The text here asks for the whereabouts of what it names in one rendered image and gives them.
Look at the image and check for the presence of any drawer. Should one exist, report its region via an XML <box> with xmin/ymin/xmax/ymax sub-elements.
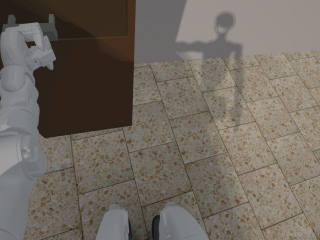
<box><xmin>0</xmin><ymin>0</ymin><xmax>127</xmax><ymax>39</ymax></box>

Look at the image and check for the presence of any robot left upper arm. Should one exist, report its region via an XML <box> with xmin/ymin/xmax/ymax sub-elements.
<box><xmin>0</xmin><ymin>134</ymin><xmax>47</xmax><ymax>240</ymax></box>

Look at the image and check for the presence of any left robot thigh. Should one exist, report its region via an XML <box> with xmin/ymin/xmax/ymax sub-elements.
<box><xmin>95</xmin><ymin>208</ymin><xmax>129</xmax><ymax>240</ymax></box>

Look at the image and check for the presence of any cabinet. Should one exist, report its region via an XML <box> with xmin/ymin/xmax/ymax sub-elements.
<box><xmin>0</xmin><ymin>0</ymin><xmax>136</xmax><ymax>138</ymax></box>

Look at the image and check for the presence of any robot left forearm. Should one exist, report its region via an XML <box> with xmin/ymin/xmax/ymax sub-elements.
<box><xmin>0</xmin><ymin>65</ymin><xmax>40</xmax><ymax>142</ymax></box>

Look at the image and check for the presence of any robot right shin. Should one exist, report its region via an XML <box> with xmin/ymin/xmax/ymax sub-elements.
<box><xmin>158</xmin><ymin>202</ymin><xmax>176</xmax><ymax>240</ymax></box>

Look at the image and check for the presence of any handle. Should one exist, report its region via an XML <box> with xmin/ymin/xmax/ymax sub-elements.
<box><xmin>2</xmin><ymin>14</ymin><xmax>58</xmax><ymax>42</ymax></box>

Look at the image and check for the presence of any left robot hand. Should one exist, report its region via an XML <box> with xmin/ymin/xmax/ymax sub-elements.
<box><xmin>0</xmin><ymin>22</ymin><xmax>56</xmax><ymax>74</ymax></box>

